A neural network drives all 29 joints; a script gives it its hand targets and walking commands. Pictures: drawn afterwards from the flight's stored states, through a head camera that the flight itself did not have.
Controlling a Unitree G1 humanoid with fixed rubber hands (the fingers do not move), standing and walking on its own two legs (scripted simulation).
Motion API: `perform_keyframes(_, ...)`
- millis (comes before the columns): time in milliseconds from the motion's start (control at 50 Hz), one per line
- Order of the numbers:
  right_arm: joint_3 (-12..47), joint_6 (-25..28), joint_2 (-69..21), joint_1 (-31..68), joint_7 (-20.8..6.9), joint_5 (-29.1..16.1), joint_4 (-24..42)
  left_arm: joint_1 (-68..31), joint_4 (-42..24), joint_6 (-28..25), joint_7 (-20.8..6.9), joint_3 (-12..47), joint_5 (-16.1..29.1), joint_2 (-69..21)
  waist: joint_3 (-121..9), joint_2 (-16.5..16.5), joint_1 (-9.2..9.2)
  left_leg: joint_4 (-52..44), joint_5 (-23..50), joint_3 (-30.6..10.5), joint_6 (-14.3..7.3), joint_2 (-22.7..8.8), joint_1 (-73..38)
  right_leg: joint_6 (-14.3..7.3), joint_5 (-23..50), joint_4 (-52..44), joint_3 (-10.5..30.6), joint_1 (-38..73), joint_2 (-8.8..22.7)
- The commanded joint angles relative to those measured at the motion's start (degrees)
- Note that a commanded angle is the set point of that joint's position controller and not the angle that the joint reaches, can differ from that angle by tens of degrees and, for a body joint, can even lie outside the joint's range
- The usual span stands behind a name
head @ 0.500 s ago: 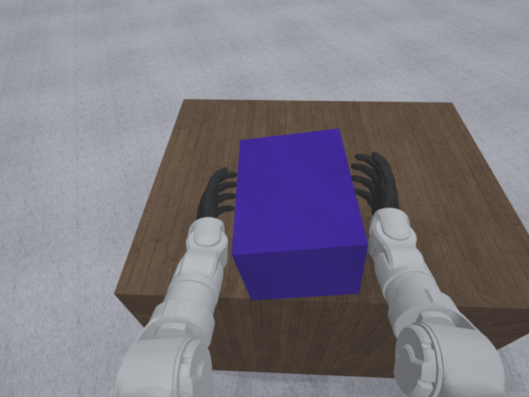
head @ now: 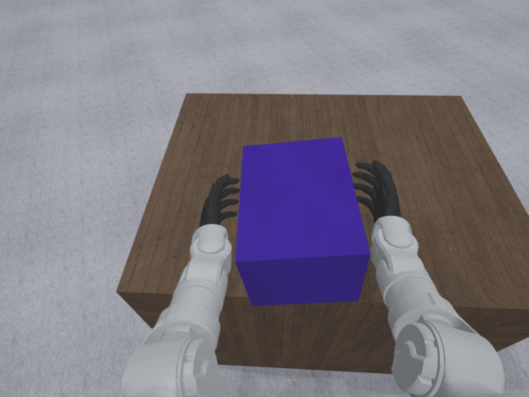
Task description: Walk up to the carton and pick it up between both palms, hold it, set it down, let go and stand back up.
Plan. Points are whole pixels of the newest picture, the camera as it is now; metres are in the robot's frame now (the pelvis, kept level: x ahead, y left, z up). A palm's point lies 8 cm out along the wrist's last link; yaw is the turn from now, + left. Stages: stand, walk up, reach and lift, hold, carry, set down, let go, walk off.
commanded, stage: set down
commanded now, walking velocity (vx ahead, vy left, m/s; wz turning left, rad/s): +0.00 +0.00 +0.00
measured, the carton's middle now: (297, 219) +0.41 +0.01 -0.01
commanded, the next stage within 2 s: none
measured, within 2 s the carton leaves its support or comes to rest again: neither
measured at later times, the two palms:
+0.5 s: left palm (214, 228) +0.37 +0.15 +0.01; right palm (378, 219) +0.40 -0.13 +0.02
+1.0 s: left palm (215, 232) +0.38 +0.15 -0.01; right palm (371, 225) +0.41 -0.12 -0.01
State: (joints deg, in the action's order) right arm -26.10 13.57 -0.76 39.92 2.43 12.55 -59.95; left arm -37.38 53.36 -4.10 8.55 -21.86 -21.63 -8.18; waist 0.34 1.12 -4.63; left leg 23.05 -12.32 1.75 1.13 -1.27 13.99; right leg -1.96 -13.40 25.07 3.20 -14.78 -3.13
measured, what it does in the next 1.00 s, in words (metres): stands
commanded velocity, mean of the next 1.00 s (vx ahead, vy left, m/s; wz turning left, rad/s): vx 0.00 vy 0.00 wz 0.00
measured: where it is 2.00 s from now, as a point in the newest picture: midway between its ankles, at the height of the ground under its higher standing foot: outside the picture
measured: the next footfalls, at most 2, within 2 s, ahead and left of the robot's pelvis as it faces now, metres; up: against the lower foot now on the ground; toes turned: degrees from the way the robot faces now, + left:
none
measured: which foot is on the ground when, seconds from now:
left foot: down 0.00-1.00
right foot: down 0.00-1.00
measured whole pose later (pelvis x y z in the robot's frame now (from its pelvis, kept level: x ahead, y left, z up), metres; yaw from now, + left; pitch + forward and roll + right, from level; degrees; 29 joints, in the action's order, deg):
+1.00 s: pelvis +0.02 +0.00 +0.00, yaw +0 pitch +11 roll +1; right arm -29.1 27.7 -1.8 39.2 3.4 17.4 -64.5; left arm -35.9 56.8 -18.9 8.5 -25.5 -22.6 -8.3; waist 0.8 0.3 -4.7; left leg 23.0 -12.4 1.8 1.2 -1.3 21.8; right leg -2.1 -13.5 25.1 3.2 -22.6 -3.1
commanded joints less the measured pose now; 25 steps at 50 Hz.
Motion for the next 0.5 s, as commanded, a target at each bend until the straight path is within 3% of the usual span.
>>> perform_keyframes(0, 9.6, 5.5, -31.1, 33.8, -8.0, 10.6, 0.9, -34.2, -10.1, -7.2, -5.8, 5.3, -1.1, -27.2, -29.8, 3.1, -0.34, -2.7, 17.3, 6.2, -0.8, 0.0, 2.6, 3.9, 25.2, -2.9, -5.2, 9.9, 2.6)
perform_keyframes(20, 9.6, 5.6, -30.5, 35.2, -8.2, 11.2, 1.1, -33.0, -9.1, -7.6, -5.8, 3.8, -1.6, -26.0, -29.6, 3.3, -1.91, -2.8, 17.0, 6.3, -0.7, 0.0, 2.3, 3.9, 23.8, -3.0, -5.3, 9.4, 2.4)
perform_keyframes(40, 8.8, 5.9, -30.4, 34.7, -7.8, 11.6, 1.6, -34.6, -9.5, -7.7, -5.9, 6.5, -0.3, -26.6, -30.8, 3.3, 0.65, -2.3, 17.5, 5.9, -0.4, 0.0, 2.0, 3.8, 24.7, -3.2, -6.0, 9.0, 2.1)
perform_keyframes(80, 9.9, 6.5, -31.1, 33.7, -7.9, 11.1, -0.2, -33.2, -9.9, -8.2, -5.6, 5.5, -1.3, -27.1, -30.7, 2.6, -1.07, -1.8, 20.2, 6.5, -0.4, -0.1, 1.2, 3.6, 25.6, -3.4, -5.8, 8.3, 2.1)
perform_keyframes(120, 9.2, 6.5, -31.4, 31.6, -8.2, 11.7, -1.7, -33.0, -9.6, -8.3, -5.5, 5.6, -1.9, -27.2, -29.1, 1.4, -0.37, -1.9, 19.6, 6.6, -0.1, -0.2, 1.0, 3.0, 22.2, -3.8, -6.0, 7.6, 2.0)
perform_keyframes(160, 8.9, 6.9, -31.2, 32.0, -8.3, 11.1, -1.2, -31.2, -9.2, -7.9, -5.3, 5.5, -2.7, -27.4, -28.9, -1.0, -1.69, -0.9, 22.0, 6.5, 0.6, -0.3, 0.2, 2.4, 23.0, -3.8, -6.0, 5.9, 2.0)
perform_keyframes(180, 7.7, 6.8, -30.3, 31.6, -8.1, 12.1, -1.9, -30.7, -8.9, -7.8, -5.3, 5.5, -3.2, -27.9, -29.1, -0.8, -0.7, -0.8, 23.1, 6.3, 0.7, -0.5, -1.5, 2.5, 22.3, -4.1, -6.5, 4.6, 1.9)
perform_keyframes(200, 8.7, 7.3, -29.4, 31.8, -8.4, 11.2, -1.0, -30.3, -9.7, -8.0, -5.0, 6.0, -2.4, -27.7, -29.6, -0.4, -1.74, -0.4, 23.8, 5.8, 0.5, -1.1, -1.8, 2.4, 21.9, -4.0, -6.8, 3.9, 1.5)
perform_keyframes(240, 8.0, 7.9, -29.3, 31.1, -8.2, 11.8, -1.9, -30.9, -10.1, -8.8, -4.9, 6.1, -2.9, -28.3, -29.8, -0.9, -0.5, -0.2, 23.8, 6.3, 0.6, -0.7, -2.8, 2.1, 21.2, -4.4, -7.2, 3.1, 1.5)
perform_keyframes(260, 8.2, 8.4, -30.3, 32.7, -8.2, 12.0, -0.8, -30.1, -10.1, -9.1, -4.7, 6.2, -2.5, -27.8, -30.8, 0.2, -1.25, 0.2, 25.0, 5.8, 0.7, -1.0, -2.7, 1.5, 20.1, -4.7, -7.3, 2.5, 1.1)
perform_keyframes(280, 8.2, 8.8, -30.4, 32.4, -8.1, 12.2, -1.2, -31.0, -10.3, -9.8, -4.5, 7.4, -2.5, -28.2, -33.0, -1.4, -1.01, 0.8, 27.0, 5.8, 1.0, -1.1, -2.3, 1.6, 23.0, -4.3, -7.0, 2.4, 1.3)
perform_keyframes(300, 8.9, 8.8, -29.6, 31.1, -8.0, 12.0, -1.8, -29.3, -9.7, -10.0, -4.6, 5.8, -2.6, -27.4, -31.0, -0.3, -2.02, 0.5, 25.8, 6.7, 0.8, -0.9, -2.6, 1.9, 22.1, -4.4, -6.7, 3.0, 1.2)
perform_keyframes(320, 7.9, 8.7, -28.9, 32.7, -7.8, 13.2, -1.5, -29.4, -8.4, -9.9, -5.0, 4.7, -2.8, -25.7, -30.8, 1.1, -1.82, 0.3, 24.3, 6.1, 0.2, -0.9, -0.1, 2.1, 22.3, -4.1, -6.6, 3.9, 1.7)
perform_keyframes(380, 6.8, 8.7, -29.1, 30.8, -7.8, 13.5, -2.9, -30.0, -8.3, -10.3, -4.8, 4.2, -3.6, -26.3, -29.1, 0.5, -1.28, -0.5, 22.2, 6.3, 0.1, -0.9, -0.2, 2.0, 20.0, -4.2, -6.9, 3.2, 1.4)
perform_keyframes(440, 8.3, 9.7, -30.7, 30.1, -7.4, 14.4, -2.3, -27.3, -6.9, -11.5, -5.4, 4.0, -3.5, -27.3, -30.5, 2.6, -0.71, 0.1, 23.4, 6.1, -0.4, -0.5, 1.3, 2.7, 25.6, -3.2, -6.4, 5.4, 1.9)
perform_keyframes(460, 8.5, 10.2, -30.5, 31.1, -7.3, 13.9, -1.9, -27.6, -6.8, -12.0, -5.4, 4.3, -2.8, -26.6, -32.3, 2.6, -1.62, 0.4, 22.6, 6.3, -0.5, -0.5, 2.7, 2.6, 25.8, -3.0, -6.0, 5.6, 2.0)
perform_keyframes(480, 9.3, 10.7, -31.5, 31.1, -7.0, 14.2, -1.7, -27.5, -6.2, -12.9, -5.4, 4.6, -2.6, -27.0, -32.7, 4.4, -1.19, 0.6, 24.3, 6.0, -0.5, -0.4, 2.7, 2.8, 29.4, -2.6, -5.8, 6.8, 2.0)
